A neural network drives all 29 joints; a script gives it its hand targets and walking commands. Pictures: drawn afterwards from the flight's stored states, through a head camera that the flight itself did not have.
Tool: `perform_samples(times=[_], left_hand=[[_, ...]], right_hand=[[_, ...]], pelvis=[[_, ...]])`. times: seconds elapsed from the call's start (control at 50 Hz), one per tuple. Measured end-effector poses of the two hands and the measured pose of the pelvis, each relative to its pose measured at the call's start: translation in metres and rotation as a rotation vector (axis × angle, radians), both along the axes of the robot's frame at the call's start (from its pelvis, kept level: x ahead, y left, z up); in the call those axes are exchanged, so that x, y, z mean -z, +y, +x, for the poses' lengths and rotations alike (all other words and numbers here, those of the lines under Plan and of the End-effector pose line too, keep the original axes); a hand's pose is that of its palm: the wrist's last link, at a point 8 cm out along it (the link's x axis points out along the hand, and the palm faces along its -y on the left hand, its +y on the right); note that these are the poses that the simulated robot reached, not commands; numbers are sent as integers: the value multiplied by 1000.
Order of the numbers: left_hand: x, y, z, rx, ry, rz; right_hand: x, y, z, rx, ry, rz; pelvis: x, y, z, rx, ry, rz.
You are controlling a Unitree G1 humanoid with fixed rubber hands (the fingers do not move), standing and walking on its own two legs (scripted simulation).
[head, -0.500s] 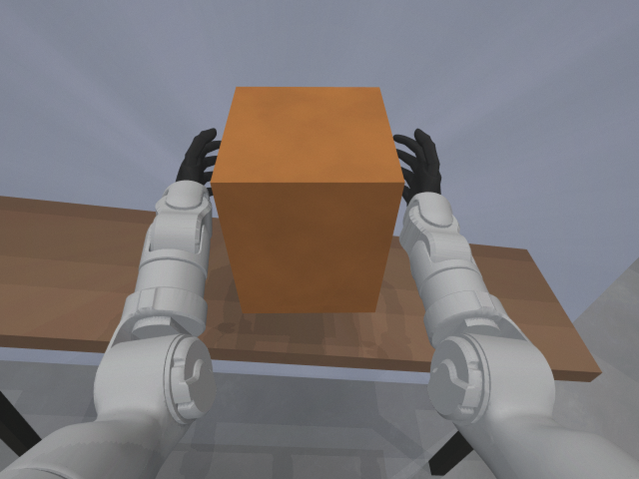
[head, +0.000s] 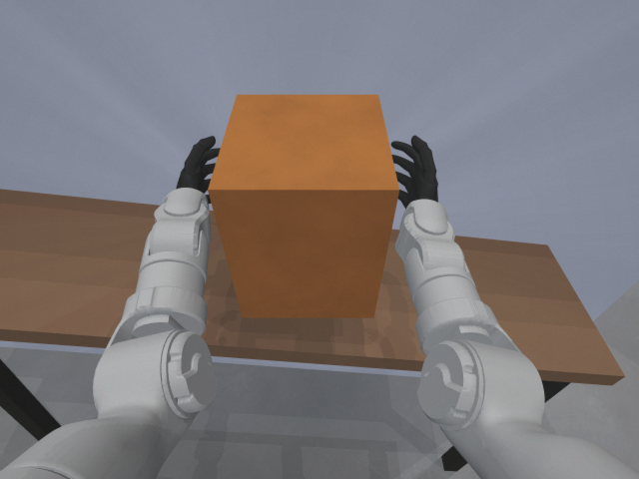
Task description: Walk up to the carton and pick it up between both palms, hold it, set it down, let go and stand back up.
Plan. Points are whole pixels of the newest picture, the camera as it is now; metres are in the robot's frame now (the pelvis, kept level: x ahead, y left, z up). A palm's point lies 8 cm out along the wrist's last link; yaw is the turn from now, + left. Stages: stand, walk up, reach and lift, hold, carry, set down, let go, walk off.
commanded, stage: set down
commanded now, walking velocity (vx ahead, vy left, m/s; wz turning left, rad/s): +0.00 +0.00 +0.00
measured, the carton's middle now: (307, 210) +0.45 +0.05 +0.12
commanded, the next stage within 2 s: none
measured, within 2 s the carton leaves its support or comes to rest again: neither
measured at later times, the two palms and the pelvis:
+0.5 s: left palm (197, 205) +0.41 +0.20 +0.13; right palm (412, 210) +0.42 -0.09 +0.16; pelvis +0.00 +0.00 +0.00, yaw +0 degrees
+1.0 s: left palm (199, 222) +0.42 +0.20 +0.09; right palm (399, 222) +0.43 -0.08 +0.12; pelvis +0.01 +0.00 +0.00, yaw -1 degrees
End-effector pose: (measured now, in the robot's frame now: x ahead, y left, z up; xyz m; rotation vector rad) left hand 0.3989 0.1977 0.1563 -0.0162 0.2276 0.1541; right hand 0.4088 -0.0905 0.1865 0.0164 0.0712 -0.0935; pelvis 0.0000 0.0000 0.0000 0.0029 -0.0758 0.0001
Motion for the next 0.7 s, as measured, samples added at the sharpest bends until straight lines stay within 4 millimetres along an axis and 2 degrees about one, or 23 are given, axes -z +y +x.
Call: perform_samples(times=[0.28, 0.58, 0.7], left_hand=[[24, 2, 3, -4, 38, -6], [26, 1, 12, -4, 38, -14], [35, 7, 14, -7, 56, -20]], right_hand=[[20, 3, 7, -5, 34, 3], [28, 0, 12, -6, 33, 5], [36, 6, 16, -17, 53, -10]], pelvis=[[0, 2, 2, 3, 32, -5], [0, 2, 5, 12, 68, 2], [-1, 2, 7, 16, 77, 4]])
